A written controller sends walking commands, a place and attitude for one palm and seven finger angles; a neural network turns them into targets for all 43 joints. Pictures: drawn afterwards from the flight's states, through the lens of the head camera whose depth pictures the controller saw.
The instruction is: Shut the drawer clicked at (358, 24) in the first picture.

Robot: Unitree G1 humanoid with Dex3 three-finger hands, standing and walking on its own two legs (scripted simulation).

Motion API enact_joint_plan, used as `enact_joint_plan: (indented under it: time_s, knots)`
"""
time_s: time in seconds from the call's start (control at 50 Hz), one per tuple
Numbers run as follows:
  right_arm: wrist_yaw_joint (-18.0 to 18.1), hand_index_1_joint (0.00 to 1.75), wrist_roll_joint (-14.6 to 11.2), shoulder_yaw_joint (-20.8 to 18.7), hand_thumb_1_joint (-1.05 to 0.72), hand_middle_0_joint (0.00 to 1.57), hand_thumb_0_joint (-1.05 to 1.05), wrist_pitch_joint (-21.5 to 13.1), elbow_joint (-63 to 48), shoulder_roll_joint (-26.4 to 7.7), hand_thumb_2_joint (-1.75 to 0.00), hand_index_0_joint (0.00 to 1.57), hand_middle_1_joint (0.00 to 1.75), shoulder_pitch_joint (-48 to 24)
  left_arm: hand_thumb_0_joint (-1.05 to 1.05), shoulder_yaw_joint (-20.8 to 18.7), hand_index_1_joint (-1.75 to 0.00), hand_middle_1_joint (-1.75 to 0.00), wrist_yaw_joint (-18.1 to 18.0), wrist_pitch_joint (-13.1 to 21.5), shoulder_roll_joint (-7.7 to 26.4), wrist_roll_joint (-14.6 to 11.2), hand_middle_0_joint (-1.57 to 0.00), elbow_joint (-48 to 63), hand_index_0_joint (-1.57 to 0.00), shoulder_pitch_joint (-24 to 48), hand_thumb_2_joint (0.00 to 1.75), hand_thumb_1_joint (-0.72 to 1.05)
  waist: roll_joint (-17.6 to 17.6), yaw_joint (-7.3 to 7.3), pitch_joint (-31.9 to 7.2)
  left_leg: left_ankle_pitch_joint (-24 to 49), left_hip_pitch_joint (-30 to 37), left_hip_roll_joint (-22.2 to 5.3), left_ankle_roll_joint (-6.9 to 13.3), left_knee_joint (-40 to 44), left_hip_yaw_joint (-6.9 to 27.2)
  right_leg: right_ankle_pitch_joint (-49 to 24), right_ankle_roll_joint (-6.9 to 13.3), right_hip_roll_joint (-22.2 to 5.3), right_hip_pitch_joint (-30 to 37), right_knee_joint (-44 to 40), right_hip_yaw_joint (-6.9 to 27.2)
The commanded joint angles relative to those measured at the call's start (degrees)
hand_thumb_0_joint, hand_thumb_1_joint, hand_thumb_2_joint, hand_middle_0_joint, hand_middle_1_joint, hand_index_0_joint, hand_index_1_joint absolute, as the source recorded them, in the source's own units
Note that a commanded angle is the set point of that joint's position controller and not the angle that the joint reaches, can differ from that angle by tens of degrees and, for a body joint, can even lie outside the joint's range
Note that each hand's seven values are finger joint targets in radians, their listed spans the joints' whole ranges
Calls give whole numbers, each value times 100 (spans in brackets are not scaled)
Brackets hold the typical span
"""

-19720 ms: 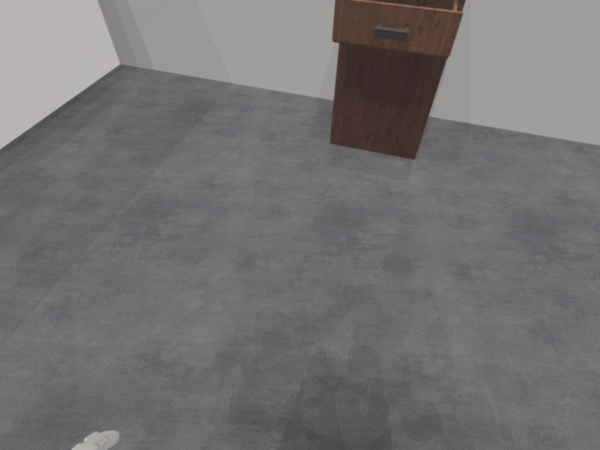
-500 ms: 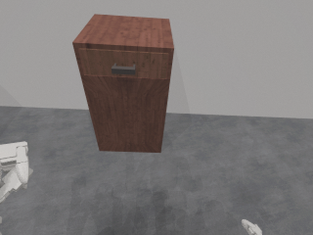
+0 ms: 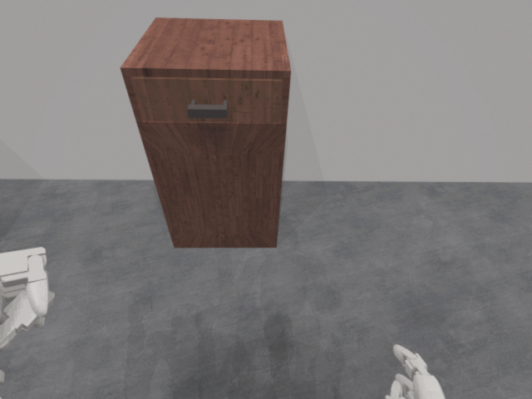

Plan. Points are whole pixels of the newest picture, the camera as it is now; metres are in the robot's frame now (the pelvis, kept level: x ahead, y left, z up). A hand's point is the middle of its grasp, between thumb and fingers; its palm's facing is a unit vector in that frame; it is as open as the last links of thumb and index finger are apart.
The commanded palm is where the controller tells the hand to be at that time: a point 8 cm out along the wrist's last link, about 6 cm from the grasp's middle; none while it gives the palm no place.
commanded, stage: stop stepping back and stand still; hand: left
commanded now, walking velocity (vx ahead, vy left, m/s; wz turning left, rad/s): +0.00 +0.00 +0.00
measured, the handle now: (208, 107) +0.89 +0.22 -0.02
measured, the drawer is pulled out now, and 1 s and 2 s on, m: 0.00 0.00 0.00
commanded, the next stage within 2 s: let the arm hang, fingers relaxed in 0.04 s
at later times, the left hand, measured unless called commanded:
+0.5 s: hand out of the picture +0.01 +0.19 -0.18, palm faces +0.08 -0.98 -0.21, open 3.4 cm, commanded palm none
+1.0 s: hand out of the picture -0.02 +0.16 -0.17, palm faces +0.09 -0.98 -0.18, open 7.2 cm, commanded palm none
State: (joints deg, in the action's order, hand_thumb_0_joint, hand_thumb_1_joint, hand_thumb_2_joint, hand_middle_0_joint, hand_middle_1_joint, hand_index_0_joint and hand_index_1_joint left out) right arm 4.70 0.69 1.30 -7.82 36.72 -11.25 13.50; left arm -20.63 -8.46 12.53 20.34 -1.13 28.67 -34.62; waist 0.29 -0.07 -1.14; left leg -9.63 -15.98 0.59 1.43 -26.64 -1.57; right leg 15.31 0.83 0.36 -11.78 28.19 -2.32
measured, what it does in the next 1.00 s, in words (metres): stands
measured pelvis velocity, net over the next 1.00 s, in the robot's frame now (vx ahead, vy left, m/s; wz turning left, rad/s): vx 0.01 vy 0.00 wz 0.04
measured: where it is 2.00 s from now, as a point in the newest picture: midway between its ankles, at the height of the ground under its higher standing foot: outside the picture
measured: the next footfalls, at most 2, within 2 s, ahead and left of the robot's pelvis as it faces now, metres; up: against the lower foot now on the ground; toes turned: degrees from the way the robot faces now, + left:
none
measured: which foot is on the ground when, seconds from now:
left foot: down 0.00-1.00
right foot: down 0.00-1.00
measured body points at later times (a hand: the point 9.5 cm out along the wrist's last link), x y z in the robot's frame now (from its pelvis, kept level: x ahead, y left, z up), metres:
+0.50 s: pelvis +0.00 -0.01 +0.00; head +0.02 +0.02 +0.44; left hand +0.00 +0.24 -0.17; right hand +0.04 -0.26 -0.14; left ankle +0.05 +0.11 -0.74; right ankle +0.00 -0.10 -0.74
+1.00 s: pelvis +0.01 +0.00 +0.00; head +0.01 -0.01 +0.45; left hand -0.02 +0.21 -0.16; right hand +0.00 -0.21 -0.17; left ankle +0.05 +0.11 -0.74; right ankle +0.00 -0.10 -0.74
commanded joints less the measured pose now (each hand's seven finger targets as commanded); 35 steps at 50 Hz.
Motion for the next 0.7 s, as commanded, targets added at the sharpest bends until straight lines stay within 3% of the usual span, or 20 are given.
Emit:
enact_joint_plan:
  time_s: [0.0, 0.04, 0.1, 0.12, 0.14, 0.16, 0.2, 0.24, 0.3, 0.34, 0.38, 0.44, 0.54, 0.68]
  knots:
    - [15, 30, -6, -280, -90, 20, 0, -342, -934, -725, -90, 20, 30, -622, 0, -517, -160, -160, -102, 341, 831, -18, -140, 1315, -140, 61, 90, 90, -310, -16, -178, -803, -46, -597, 104, 826, 729, -42, -56, -228, 107, -779, 441]
    - [-16, 30, -2, -299, -90, 20, 0, -288, -932, -717, -90, 20, 30, -640, 0, -547, -160, -160, -95, 310, 864, -61, -140, 1305, -140, -35, 90, 90, -155, -32, -244, -311, 174, -455, 37, 432, 525, -174, 7, -356, -59, -1020, 622]
    - [-20, 30, -14, -293, -90, 20, 0, -202, -954, -702, -90, 20, 30, -674, 0, -549, -160, -160, -83, 253, 857, -119, -140, 1260, -140, -78, 90, 90, -127, -42, -256, 119, 397, -427, -8, 303, 463, -399, 22, -381, -196, -1050, 585]
    - [-535, 30, -65, -669, -90, 20, 0, -339, 508, -1831, -90, 20, 30, -933, 0, 1474, -160, -160, 733, -647, 359, 458, -140, -3468, -140, 722, 90, 90, -204, -179, -20, 1439, -7, -607, 34, -764, 648, -1644, 164, -762, -757, -4, 307]
    - [-532, 30, -142, -663, -90, 20, 0, 66, 424, -1436, -90, 20, 30, -469, 0, 1333, -156, -156, 821, -1052, 223, 349, -136, -3529, -136, 728, 90, 90, -107, -119, -453, 1529, 382, -595, -18, -728, 568, -1527, 191, -709, -751, -37, 574]
    - [-508, 30, -67, -626, -90, 20, 0, 160, 428, -1281, -90, 20, 30, -294, 0, 1455, -151, -151, 833, -1118, 24, 384, -132, -3684, -132, 899, 90, 90, 285, -109, -568, 1654, 334, -653, 45, -774, 645, -1302, 199, -604, -736, 182, 431]
    - [-473, 30, -24, -478, -90, 20, 0, 394, 331, -1285, -90, 20, 30, -377, 0, 1488, -143, -143, 839, -1195, 86, 358, -124, -4220, -124, 1245, 90, 90, 731, -42, -359, 1284, -53, -701, 233, -576, 921, -624, 186, -489, -619, 205, 328]
    - [-454, 30, 39, -413, -90, 20, 0, 520, 404, -1242, -90, 20, 30, -502, 0, 1536, -134, -134, 840, -1236, 168, 358, -116, -4937, -116, 1569, 90, 90, 1127, -1, -143, 775, -249, -541, 225, -513, 947, -288, 287, -611, -569, -91, 475]
    - [-448, 30, 109, -317, -90, 20, 0, 718, 748, -950, -90, 20, 30, -452, 0, 1678, -121, -121, 802, -1311, 117, 312, -104, -6119, -104, 1927, 90, 90, 405, -54, 149, 349, -72, -333, 106, -458, 764, 195, 434, -823, -812, -447, 654]
    - [-433, 30, 115, -250, -90, 20, 0, 770, 1014, -824, -90, 20, 30, -340, 0, 1766, -112, -112, 781, -1323, 56, 272, -96, -6801, -96, 1958, 90, 90, -296, -36, 151, 288, -83, -414, 106, -85, 896, 298, 361, -678, -577, -420, 577]
    - [-396, 30, 100, -223, -90, 20, 0, 775, 1248, -809, -90, 20, 30, -276, 0, 1803, -104, -104, 774, -1310, 12, 242, -88, -7406, -88, 1812, 90, 90, -655, 52, 81, 79, -226, -511, 134, 274, 1058, 276, 268, -554, -146, -461, 496]
    - [-328, 30, 97, -229, -90, 20, 0, 789, 1585, -666, -90, 20, 30, -82, 0, 1764, -91, -91, 760, -1278, -177, 218, -76, -8108, -76, 1586, 90, 90, -1161, 82, 16, -258, -163, -520, 120, 475, 1010, 186, 307, -556, 122, -657, 476]
    - [-296, 30, 44, -258, -90, 20, 0, 845, 2068, -594, -90, 20, 30, 416, 0, 1862, -69, -69, 762, -1256, -186, 177, -56, -8759, -56, 1500, 90, 90, -436, 13, 237, -474, 83, -500, 102, 550, 969, 446, 343, -601, -52, -981, 412]
    - [-265, 30, 24, -274, -90, 20, 0, 857, 2473, -408, -90, 20, 30, 746, 0, 1905, -39, -39, 704, -1266, -355, 172, -28, -9251, -28, 1267, 90, 90, -63, 8, 596, -575, 128, -538, 135, 736, 956, 580, 319, -571, -236, -995, 295]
